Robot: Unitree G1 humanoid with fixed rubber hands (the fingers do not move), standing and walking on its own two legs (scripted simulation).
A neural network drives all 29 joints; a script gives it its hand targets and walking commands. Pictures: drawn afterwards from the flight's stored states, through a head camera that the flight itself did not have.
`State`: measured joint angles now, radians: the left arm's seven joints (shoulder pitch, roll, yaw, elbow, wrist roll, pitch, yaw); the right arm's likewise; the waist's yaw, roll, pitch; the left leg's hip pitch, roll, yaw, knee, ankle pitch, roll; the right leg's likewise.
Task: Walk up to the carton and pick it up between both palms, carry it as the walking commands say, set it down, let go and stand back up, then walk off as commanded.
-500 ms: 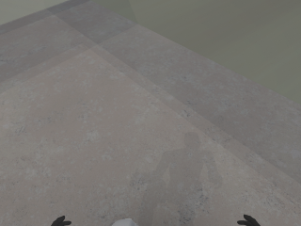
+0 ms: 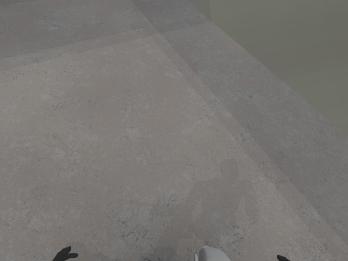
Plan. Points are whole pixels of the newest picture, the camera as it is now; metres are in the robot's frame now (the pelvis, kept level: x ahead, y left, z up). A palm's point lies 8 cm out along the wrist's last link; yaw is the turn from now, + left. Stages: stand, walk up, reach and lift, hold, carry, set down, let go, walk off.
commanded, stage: walk up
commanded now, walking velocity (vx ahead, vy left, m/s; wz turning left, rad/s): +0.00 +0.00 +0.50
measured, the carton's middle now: out of the picture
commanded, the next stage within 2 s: none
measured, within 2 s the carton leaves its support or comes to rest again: neither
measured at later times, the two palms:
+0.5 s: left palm out of the picture -0.03 +0.26 -0.11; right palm (276, 251) +0.15 -0.25 -0.11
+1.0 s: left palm out of the picture -0.09 +0.26 -0.10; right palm (269, 260) +0.14 -0.24 -0.13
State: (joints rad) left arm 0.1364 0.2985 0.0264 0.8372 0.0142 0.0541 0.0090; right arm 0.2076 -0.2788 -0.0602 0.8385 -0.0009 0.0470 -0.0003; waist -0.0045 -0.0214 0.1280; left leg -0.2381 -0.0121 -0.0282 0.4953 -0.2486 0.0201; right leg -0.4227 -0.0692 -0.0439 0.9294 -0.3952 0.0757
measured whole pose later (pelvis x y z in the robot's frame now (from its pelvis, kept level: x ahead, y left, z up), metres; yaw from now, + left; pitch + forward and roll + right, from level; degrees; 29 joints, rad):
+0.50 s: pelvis -0.04 -0.03 +0.00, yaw +15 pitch +0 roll +1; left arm 0.20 0.27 0.06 0.84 0.04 0.02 0.01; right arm 0.13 -0.30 -0.06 0.77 -0.01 0.08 0.04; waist 0.02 0.00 0.10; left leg -0.32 0.05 0.05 0.73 -0.43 -0.07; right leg -0.24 -0.14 -0.21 0.50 -0.24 0.02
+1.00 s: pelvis -0.07 -0.04 -0.01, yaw +29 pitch +0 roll +1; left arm 0.15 0.27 0.03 0.78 0.03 0.03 0.02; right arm 0.20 -0.30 -0.08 0.81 -0.02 0.06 0.01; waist -0.01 0.02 0.08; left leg -0.38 -0.05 -0.07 0.68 -0.37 -0.02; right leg -0.27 -0.06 -0.09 0.55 -0.27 0.01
